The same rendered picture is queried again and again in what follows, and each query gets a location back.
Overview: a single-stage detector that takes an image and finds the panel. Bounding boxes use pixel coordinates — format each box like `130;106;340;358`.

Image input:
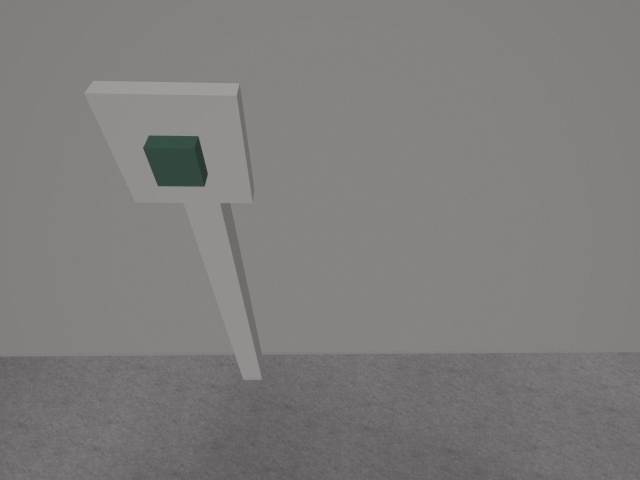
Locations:
84;81;264;380

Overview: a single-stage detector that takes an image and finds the button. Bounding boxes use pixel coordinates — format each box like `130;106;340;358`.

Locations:
143;136;208;187

